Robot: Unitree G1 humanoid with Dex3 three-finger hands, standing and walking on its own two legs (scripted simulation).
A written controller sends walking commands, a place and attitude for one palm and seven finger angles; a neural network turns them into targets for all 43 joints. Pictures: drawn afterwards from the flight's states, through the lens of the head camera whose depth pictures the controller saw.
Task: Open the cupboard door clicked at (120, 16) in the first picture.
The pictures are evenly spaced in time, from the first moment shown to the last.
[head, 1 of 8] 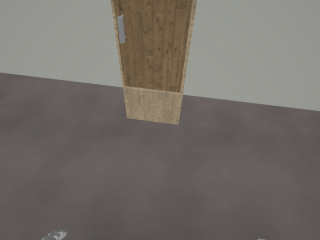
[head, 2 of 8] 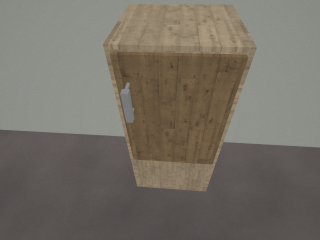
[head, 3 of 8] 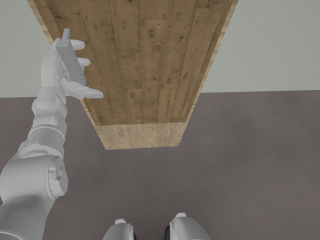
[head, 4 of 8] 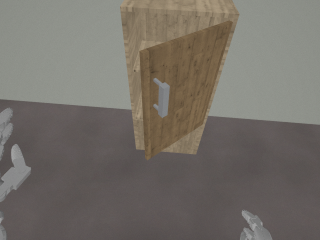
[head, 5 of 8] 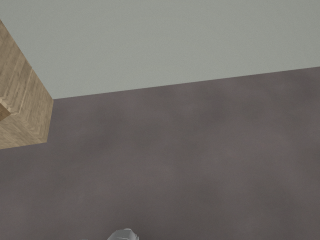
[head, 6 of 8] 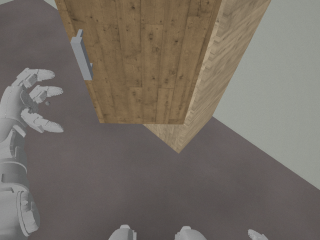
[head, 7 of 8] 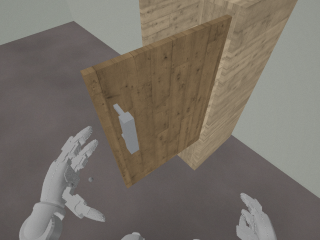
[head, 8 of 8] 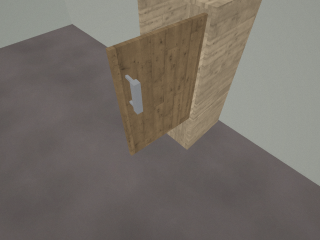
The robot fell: no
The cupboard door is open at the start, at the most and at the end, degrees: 0 85 84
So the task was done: yes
